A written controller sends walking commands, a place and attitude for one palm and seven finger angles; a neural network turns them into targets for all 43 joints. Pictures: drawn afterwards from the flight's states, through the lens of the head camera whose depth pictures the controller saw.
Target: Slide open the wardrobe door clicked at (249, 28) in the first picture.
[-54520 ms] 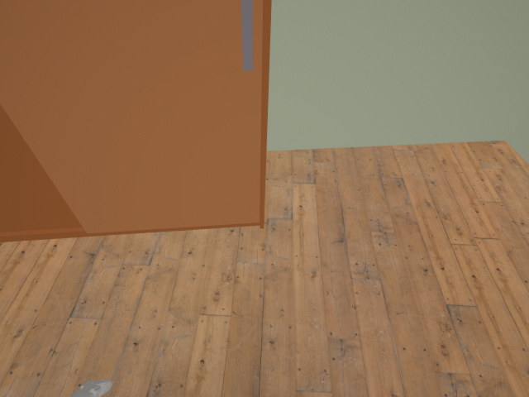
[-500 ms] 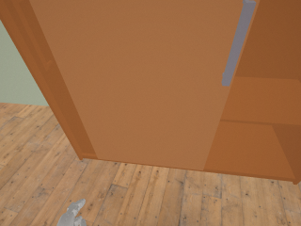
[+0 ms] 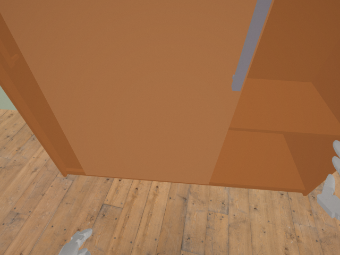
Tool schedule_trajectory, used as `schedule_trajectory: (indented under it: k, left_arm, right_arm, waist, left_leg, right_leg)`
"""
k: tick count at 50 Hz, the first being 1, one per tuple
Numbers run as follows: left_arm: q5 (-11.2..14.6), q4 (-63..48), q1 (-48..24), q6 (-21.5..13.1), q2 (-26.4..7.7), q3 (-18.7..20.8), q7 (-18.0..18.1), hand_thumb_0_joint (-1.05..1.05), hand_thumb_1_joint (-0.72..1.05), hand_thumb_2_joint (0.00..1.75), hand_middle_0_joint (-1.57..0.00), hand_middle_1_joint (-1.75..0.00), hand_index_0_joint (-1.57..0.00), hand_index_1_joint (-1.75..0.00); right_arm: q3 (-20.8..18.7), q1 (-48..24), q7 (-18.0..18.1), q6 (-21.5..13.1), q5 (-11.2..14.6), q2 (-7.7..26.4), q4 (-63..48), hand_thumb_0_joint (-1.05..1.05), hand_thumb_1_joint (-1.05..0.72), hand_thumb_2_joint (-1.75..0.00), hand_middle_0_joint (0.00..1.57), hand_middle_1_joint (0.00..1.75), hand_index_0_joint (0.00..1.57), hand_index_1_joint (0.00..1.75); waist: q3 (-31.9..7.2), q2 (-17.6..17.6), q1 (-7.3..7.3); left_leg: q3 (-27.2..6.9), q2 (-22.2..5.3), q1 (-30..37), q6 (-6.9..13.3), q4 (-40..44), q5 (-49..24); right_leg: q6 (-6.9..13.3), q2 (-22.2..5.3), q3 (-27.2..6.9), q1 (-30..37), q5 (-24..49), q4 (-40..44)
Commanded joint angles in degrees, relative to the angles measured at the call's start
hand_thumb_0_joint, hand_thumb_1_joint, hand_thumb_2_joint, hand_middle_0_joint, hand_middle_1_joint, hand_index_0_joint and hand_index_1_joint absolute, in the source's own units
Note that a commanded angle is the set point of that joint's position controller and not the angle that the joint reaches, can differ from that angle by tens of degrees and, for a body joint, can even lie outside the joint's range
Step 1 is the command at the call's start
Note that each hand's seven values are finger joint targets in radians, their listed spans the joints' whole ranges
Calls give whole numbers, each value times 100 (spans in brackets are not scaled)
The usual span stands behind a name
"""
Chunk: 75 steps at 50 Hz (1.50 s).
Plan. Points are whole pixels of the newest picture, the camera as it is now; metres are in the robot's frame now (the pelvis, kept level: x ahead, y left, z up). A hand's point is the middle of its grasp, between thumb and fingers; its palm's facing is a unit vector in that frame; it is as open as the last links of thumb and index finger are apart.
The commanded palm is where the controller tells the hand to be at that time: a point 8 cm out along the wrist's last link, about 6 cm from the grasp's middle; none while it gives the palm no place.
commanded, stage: let the arm hang, fingers relaxed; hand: right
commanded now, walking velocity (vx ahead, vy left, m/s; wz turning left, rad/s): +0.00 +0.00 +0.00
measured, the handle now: (247, 43) +0.64 -0.19 +0.21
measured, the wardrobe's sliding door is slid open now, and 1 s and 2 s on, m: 0.61 0.61 0.61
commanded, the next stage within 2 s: look to check the result in 1.04 s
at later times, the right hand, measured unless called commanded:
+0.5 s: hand out of the picture +0.04 -0.20 -0.15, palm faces +0.02 +0.96 -0.26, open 7.2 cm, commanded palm none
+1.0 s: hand out of the picture +0.08 -0.22 -0.14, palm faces -0.01 +0.96 -0.27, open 7.4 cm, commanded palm none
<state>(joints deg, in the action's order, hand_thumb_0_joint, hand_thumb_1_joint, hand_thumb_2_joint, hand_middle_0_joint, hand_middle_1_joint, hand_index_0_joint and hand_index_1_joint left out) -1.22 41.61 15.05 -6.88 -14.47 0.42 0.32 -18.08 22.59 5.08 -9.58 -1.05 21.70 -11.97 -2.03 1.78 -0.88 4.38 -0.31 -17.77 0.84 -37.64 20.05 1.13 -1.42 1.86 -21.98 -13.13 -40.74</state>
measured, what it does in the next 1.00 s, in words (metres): stands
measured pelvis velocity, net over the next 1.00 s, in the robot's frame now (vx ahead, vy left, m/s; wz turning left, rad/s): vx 0.00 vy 0.00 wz -0.01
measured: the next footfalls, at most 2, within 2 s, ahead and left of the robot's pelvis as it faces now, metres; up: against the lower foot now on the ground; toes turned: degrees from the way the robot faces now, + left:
none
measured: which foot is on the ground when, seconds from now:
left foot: down 0.00-1.00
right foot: down 0.00-1.00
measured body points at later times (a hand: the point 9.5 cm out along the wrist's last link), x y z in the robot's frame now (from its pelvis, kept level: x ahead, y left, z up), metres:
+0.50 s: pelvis +0.01 +0.01 +0.02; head +0.05 +0.01 +0.46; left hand +0.06 +0.26 -0.14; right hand +0.04 -0.25 -0.13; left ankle +0.00 +0.11 -0.72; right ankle -0.02 -0.10 -0.72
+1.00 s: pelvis +0.00 +0.00 +0.02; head +0.02 +0.00 +0.47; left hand +0.07 +0.27 -0.12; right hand +0.08 -0.27 -0.12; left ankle +0.00 +0.11 -0.72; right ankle -0.02 -0.10 -0.72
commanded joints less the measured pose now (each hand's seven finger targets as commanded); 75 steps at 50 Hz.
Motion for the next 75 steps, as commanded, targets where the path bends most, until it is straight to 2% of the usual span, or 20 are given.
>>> schedule_trajectory:
  k: [1,2,4,5,6,7,8,9,10,11,13,15,16,17,19,20,24,27,46,75]
  left_arm:
    - [-163,-449,-147,340,-1070,293,43,0,90,90,-20,-30,-20,-30]
    - [-243,-408,-32,324,-1127,294,79,0,90,90,-20,-30,-20,-30]
    - [-246,-195,-62,366,-1095,262,128,0,90,90,-20,-30,-20,-30]
    - [-203,-124,-315,448,-1051,245,141,0,90,90,-20,-30,-20,-30]
    - [-159,-71,-620,511,-975,208,128,0,90,90,-20,-30,-20,-30]
    - [-105,25,-750,560,-856,167,104,0,90,90,-20,-30,-20,-30]
    - [-20,139,-645,593,-534,139,86,0,90,90,-20,-30,-20,-30]
    - [24,238,-397,650,-372,107,53,0,90,90,-20,-30,-20,-30]
    - [-9,428,-397,730,-313,141,78,0,90,90,-20,-30,-20,-30]
    - [-25,564,-415,765,-334,181,104,0,90,90,-20,-30,-20,-30]
    - [-44,755,-197,741,-386,278,156,0,90,90,-20,-30,-20,-30]
    - [-3,969,2,693,-362,254,150,0,90,90,-20,-30,-20,-30]
    - [-11,1087,-16,660,-426,235,166,0,90,90,-20,-30,-20,-30]
    - [-32,1162,-148,648,-502,222,188,0,90,90,-20,-30,-20,-30]
    - [-10,1310,-203,638,-537,210,228,0,90,90,-20,-30,-20,-30]
    - [-4,1378,-218,651,-512,190,232,0,90,90,-20,-30,-20,-30]
    - [11,1574,-307,652,-644,179,217,0,90,90,-20,-30,-20,-30]
    - [7,1722,-357,641,-732,163,201,0,90,90,-20,-30,-20,-30]
    - [-7,1972,-720,555,-1019,119,151,0,90,90,-20,-30,-20,-30]
    - [16,1973,-1015,546,-1449,181,123,0,90,90,-20,-30,-20,-30]
  right_arm:
    - [1321,-250,-421,1044,-65,-562,2389,0,-90,-90,20,30,20,30]
    - [1324,-585,-429,1008,-56,-479,2668,0,-90,-90,20,30,20,30]
    - [1409,-819,-397,984,-2,-340,3514,0,-90,-90,20,30,20,30]
    - [1405,-702,-400,991,55,-280,3947,0,-90,-90,20,30,20,30]
    - [1424,-553,-425,997,35,-219,4394,0,-90,-90,20,30,20,30]
    - [1422,-384,-440,956,-14,-115,4810,0,-90,-90,20,30,20,30]
    - [1431,-359,-422,883,-59,120,5140,0,-90,-90,20,30,20,30]
    - [1504,-560,-423,848,-50,327,5330,0,-90,-90,20,30,20,30]
    - [1531,-772,-431,822,-47,235,5540,0,-90,-90,20,30,20,30]
    - [1529,-892,-411,797,-52,142,5741,0,-90,-90,20,30,20,30]
    - [1362,-1021,-349,757,-92,-36,5910,0,-90,-90,20,30,20,30]
    - [1390,-1119,-329,758,-33,5,6126,0,-90,-90,20,30,20,30]
    - [1424,-1113,-335,771,9,-59,6241,0,-90,-90,20,30,20,30]
    - [1477,-1078,-342,805,26,-157,6340,0,-90,-90,20,30,20,30]
    - [1514,-1046,-347,843,37,-162,6588,0,-90,-90,20,30,20,30]
    - [1542,-1084,-352,863,49,-164,6681,0,-90,-90,20,30,20,30]
    - [1591,-1147,-383,864,28,-47,6994,0,-90,-90,20,30,20,30]
    - [1610,-1257,-399,850,43,37,7138,0,-90,-90,20,30,20,30]
    - [1614,-1578,-424,814,31,283,7290,0,-90,-90,20,30,20,30]
    - [1597,-1804,-435,745,42,674,7369,0,-90,-90,20,30,20,30]
  waist:
    - [-174,-232,271]
    - [-245,-423,323]
    - [-660,-81,280]
    - [-714,220,114]
    - [-636,316,-75]
    - [-548,49,-198]
    - [-507,-670,-69]
    - [-269,-915,136]
    - [-84,-715,185]
    - [48,-780,185]
    - [-204,-357,257]
    - [-415,-229,290]
    - [-464,-82,251]
    - [-453,-5,156]
    - [-515,276,127]
    - [-423,242,132]
    - [-111,-147,104]
    - [14,-150,122]
    - [188,-127,107]
    - [-48,-243,158]
  left_leg:
    - [-492,-47,-1058,-202,-2059,1483]
    - [-650,-67,-1303,-211,-2201,1339]
    - [-773,-92,-1382,-235,-1955,1026]
    - [-883,-185,-732,-189,-1267,974]
    - [-761,-165,119,-153,-347,334]
    - [-824,-157,881,-114,588,-1112]
    - [-1851,-841,1135,139,1128,-2201]
    - [-2476,-1603,688,526,1699,-2479]
    - [-2608,-1608,350,781,1856,-2479]
    - [-2606,-1488,400,846,1859,-2862]
    - [-2237,-1413,951,1028,1445,-3868]
    - [-1677,-1154,1227,751,1085,-4143]
    - [-1382,-836,1007,502,1031,-3592]
    - [-1159,-569,821,274,1183,-2911]
    - [-994,-464,906,153,1198,-2785]
    - [-914,-449,958,155,1258,-2590]
    - [-985,-443,1021,169,1609,-2155]
    - [-1050,-484,995,183,1767,-1974]
    - [-1017,-547,954,142,1945,-1680]
    - [-1067,-648,1105,163,2121,-2014]
  right_leg:
    - [1289,-1871,-2669,463,3565,1562]
    - [1399,-1873,-2806,931,4587,1481]
    - [1361,-1726,-2286,1851,5696,1199]
    - [1204,-1615,-1847,1554,4960,1169]
    - [888,-1278,-1383,974,4038,1080]
    - [484,-747,-964,437,2781,816]
    - [47,-62,-400,-12,992,415]
    - [-126,224,-124,52,-727,164]
    - [-122,216,-213,261,-1277,-199]
    - [-98,172,-301,188,-1261,-417]
    - [-48,63,-404,243,-1044,-117]
    - [-27,-66,-425,773,86,1034]
    - [36,-228,-555,1246,1155,1432]
    - [99,-431,-605,1489,1561,1455]
    - [153,-540,-660,1662,2207,1372]
    - [153,-571,-670,1578,2075,1512]
    - [138,-523,-652,1386,1317,1852]
    - [129,-495,-634,1383,988,2032]
    - [125,-515,-669,1489,1101,2428]
    - [109,-544,-718,1777,1260,2463]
